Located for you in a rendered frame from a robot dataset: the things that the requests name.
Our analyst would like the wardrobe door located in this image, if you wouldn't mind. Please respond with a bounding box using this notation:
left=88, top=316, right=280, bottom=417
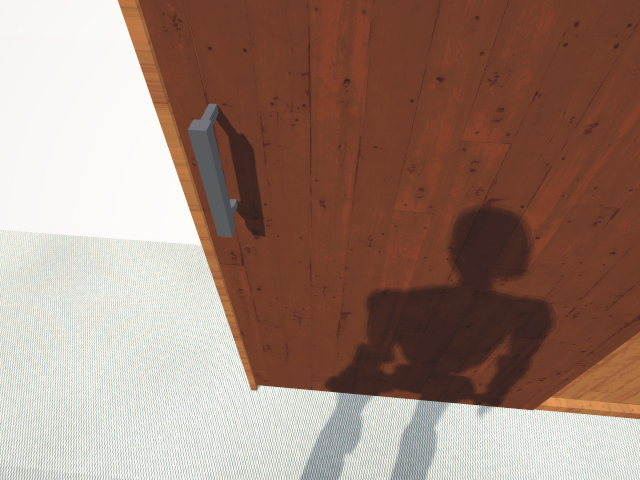
left=139, top=0, right=640, bottom=410
left=552, top=332, right=640, bottom=405

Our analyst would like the handle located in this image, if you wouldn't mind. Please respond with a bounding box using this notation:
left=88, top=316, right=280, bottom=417
left=188, top=104, right=238, bottom=237

